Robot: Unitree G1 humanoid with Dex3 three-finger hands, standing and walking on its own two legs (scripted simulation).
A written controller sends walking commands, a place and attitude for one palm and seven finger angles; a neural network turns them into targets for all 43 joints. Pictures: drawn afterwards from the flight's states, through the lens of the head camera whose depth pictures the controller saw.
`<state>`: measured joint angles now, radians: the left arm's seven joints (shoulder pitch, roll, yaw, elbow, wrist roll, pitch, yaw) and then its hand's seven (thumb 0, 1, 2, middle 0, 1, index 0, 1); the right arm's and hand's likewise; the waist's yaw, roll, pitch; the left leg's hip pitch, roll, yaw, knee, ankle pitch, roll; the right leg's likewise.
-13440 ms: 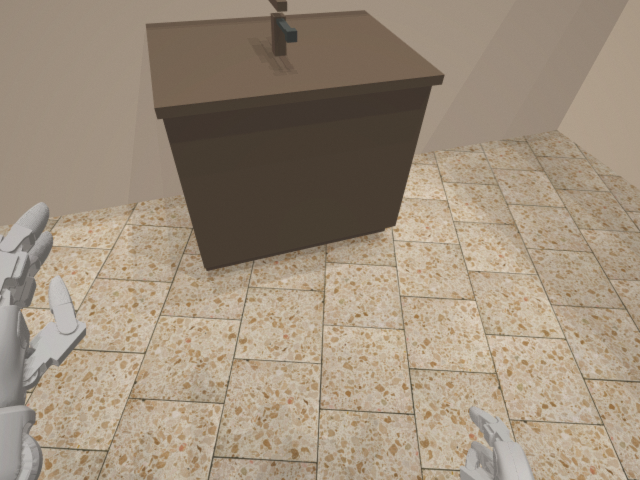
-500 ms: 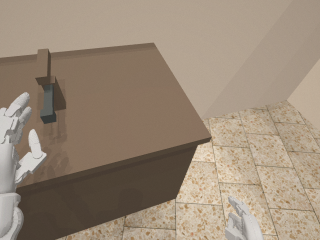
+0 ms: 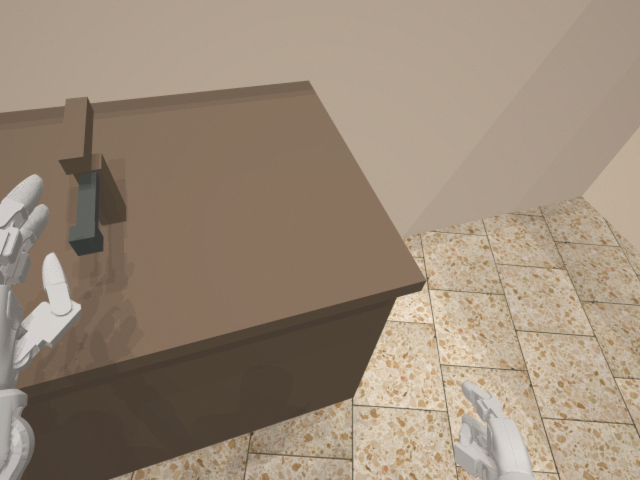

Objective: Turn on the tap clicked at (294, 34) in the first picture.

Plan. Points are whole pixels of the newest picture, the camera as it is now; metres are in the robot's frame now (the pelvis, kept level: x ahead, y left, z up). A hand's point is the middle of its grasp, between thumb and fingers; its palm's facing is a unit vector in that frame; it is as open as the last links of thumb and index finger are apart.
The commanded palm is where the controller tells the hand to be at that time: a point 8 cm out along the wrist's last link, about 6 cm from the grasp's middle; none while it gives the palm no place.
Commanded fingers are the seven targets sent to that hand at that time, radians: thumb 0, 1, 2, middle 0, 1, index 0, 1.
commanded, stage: come to a stop and stand still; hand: left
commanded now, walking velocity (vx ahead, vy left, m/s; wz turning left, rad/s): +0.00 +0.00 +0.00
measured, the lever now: (86, 239) +0.35 +0.32 +0.09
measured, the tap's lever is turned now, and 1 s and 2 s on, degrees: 0 0 0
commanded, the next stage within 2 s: look again from close up in 1.02 s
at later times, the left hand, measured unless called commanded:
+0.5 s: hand (56, 343) +0.20 +0.26 +0.14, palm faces +0.38 -0.85 -0.37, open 7.4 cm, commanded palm +0.14 +0.28 +0.17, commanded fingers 0.00 0.90 0.90 -0.20 -0.30 -0.20 -0.30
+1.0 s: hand (50, 311) +0.22 +0.27 +0.16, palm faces +0.40 -0.85 -0.35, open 7.5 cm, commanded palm +0.16 +0.29 +0.17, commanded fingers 0.00 0.90 0.90 -0.20 -0.30 -0.20 -0.30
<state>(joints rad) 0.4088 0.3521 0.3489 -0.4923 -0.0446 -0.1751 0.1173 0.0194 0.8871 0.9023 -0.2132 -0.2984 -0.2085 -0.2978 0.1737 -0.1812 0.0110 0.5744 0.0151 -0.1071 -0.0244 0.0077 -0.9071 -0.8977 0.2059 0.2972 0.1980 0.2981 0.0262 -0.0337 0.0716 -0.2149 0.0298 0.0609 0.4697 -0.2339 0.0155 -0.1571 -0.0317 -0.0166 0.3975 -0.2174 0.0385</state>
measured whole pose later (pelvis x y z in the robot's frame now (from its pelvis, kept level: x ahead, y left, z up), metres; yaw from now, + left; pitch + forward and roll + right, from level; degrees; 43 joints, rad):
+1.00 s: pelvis -0.01 +0.01 +0.00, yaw -1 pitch -1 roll -1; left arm 0.40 0.36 0.38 -0.48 -0.04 -0.21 0.11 0.02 0.89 0.90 -0.21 -0.30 -0.21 -0.30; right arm 0.19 -0.17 0.02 0.59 0.01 -0.13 -0.01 0.01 -0.91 -0.90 0.21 0.30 0.20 0.30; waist 0.03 -0.05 0.08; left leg -0.23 0.02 0.08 0.48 -0.23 0.04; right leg -0.17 -0.05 0.00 0.40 -0.20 0.06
